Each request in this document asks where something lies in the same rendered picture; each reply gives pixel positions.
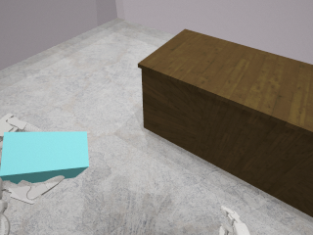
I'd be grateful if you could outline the robot left hand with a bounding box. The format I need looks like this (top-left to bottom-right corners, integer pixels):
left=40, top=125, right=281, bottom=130
left=0, top=113, right=65, bottom=205

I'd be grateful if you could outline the robot right hand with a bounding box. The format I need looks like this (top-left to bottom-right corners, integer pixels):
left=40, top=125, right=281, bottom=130
left=218, top=206, right=250, bottom=235

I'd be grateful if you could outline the robot left forearm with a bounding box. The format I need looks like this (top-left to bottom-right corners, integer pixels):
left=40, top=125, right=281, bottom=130
left=0, top=200, right=11, bottom=235

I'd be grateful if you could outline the table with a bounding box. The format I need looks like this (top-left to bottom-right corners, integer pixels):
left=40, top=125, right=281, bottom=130
left=138, top=28, right=313, bottom=217

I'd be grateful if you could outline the sponge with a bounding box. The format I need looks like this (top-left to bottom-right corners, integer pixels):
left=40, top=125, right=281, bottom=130
left=0, top=131, right=89, bottom=184

